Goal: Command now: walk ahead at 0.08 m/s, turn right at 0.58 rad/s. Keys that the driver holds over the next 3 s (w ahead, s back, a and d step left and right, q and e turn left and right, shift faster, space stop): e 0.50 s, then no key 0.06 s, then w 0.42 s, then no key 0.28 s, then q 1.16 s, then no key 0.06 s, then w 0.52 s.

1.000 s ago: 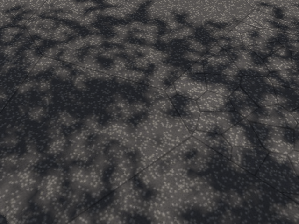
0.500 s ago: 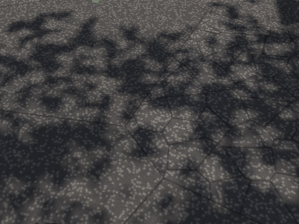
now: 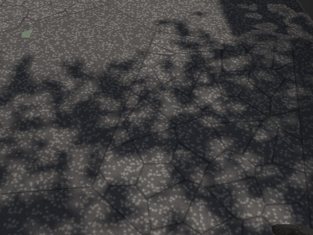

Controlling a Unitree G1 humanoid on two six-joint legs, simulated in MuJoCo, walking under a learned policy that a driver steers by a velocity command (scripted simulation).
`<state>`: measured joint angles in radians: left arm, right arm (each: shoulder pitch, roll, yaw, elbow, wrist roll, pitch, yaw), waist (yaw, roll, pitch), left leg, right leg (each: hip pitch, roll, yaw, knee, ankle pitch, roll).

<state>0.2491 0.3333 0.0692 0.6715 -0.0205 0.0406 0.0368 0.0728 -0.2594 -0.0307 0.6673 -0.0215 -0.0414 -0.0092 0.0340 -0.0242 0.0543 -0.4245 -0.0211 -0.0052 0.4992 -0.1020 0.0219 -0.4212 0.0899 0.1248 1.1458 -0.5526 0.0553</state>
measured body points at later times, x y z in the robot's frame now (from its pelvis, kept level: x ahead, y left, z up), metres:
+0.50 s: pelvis +0.01 -0.04 +0.01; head +0.03 -0.09 +0.46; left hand +0.22 +0.20 -0.06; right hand +0.08 -0.36 -0.10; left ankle +0.07 +0.11 -0.64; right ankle +0.00 -0.13 -0.73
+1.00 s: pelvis +0.11 -0.05 +0.02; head +0.13 -0.03 +0.47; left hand +0.36 +0.14 -0.08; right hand +0.01 -0.31 -0.10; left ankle +0.08 +0.08 -0.73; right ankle +0.11 -0.21 -0.66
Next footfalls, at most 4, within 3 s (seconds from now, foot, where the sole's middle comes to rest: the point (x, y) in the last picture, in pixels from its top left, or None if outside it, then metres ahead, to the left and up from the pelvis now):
0.32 right None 0.04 -0.14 -0.77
0.78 left None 0.11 0.07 -0.77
1.18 right None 0.29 -0.28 -0.77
1.64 left None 0.31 -0.04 -0.77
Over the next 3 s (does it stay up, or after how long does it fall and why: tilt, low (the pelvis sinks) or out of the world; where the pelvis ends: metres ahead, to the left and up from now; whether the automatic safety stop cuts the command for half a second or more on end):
stays up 0.39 -0.07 0.01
